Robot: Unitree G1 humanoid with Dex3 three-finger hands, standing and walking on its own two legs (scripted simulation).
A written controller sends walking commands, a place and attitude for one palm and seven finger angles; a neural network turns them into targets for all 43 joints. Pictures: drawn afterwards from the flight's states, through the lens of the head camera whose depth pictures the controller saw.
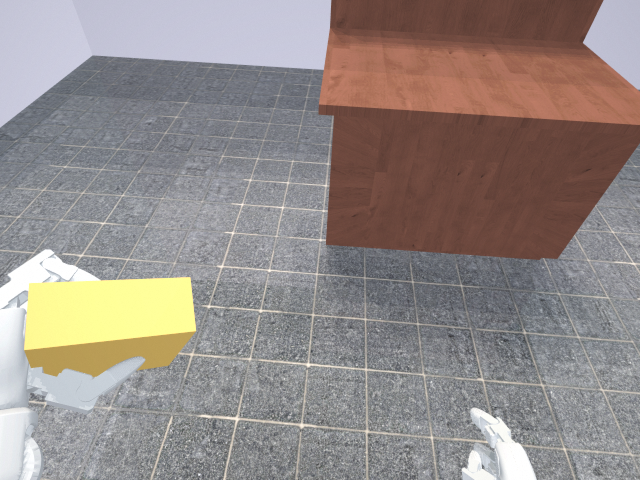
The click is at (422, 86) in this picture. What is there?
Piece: table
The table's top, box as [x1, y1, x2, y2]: [318, 28, 639, 134]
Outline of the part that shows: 330,28 319,99 318,114 639,134 639,91 583,43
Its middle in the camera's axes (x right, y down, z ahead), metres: +0.53 -0.59 +1.36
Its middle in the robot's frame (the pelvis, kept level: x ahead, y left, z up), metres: +1.44 -0.45 -0.06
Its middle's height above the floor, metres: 0.71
